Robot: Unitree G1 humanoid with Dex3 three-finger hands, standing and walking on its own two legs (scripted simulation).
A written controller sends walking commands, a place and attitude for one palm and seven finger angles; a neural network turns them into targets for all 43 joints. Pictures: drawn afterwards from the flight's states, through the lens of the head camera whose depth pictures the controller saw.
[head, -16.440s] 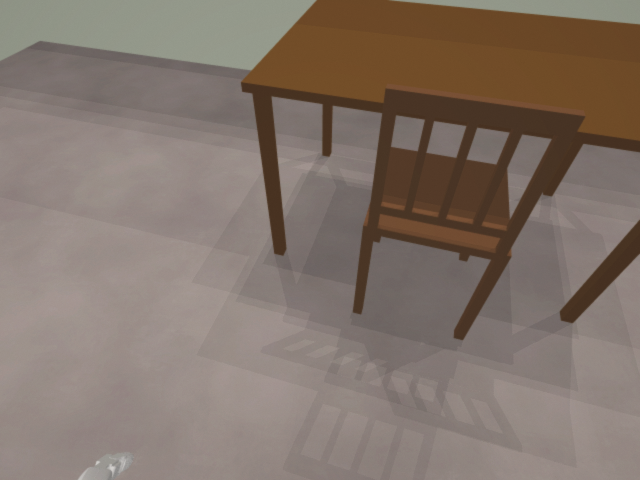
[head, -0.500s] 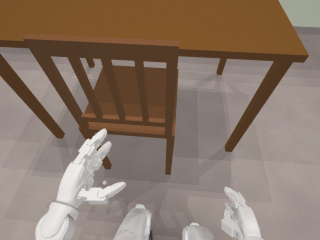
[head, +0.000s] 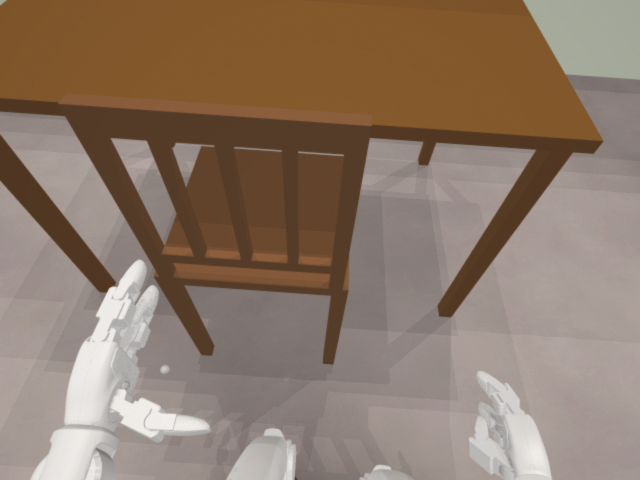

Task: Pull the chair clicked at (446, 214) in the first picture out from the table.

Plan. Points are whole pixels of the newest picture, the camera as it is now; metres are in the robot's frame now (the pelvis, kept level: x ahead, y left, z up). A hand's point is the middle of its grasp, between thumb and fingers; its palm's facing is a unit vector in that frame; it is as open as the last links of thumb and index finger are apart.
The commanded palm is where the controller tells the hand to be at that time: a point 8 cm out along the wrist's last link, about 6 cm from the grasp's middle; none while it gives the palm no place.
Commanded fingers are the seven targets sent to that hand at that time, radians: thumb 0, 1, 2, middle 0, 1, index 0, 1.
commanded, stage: raise the hand toward the chair's back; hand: left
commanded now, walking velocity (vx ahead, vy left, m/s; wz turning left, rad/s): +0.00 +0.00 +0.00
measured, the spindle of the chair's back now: (237, 208) +0.50 +0.17 -0.01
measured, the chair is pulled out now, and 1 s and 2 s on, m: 0.00 0.00 0.00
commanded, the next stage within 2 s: aim the fingers beside a spindle in 0.84 s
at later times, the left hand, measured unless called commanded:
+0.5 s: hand (142, 356) +0.24 +0.22 +0.04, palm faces -0.02 -1.00 -0.02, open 16.9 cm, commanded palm +0.22 +0.27 +0.05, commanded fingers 0.00 -0.50 0.30 -0.06 -0.08 -0.06 -0.08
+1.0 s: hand (144, 358) +0.24 +0.21 +0.05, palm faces +0.03 -1.00 -0.04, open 16.9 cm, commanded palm +0.22 +0.26 +0.05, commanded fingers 0.00 -0.50 0.30 -0.06 -0.08 -0.06 -0.08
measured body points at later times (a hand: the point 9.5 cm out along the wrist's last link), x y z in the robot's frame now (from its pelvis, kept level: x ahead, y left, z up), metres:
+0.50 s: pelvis +0.00 +0.01 +0.01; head +0.06 +0.03 +0.45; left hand +0.24 +0.27 +0.05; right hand +0.17 -0.23 -0.07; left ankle +0.06 +0.08 -0.66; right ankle -0.02 -0.10 -0.66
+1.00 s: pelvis +0.00 +0.00 +0.01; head +0.06 +0.02 +0.45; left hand +0.23 +0.27 +0.05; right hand +0.18 -0.23 -0.07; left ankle +0.06 +0.07 -0.66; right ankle -0.02 -0.10 -0.66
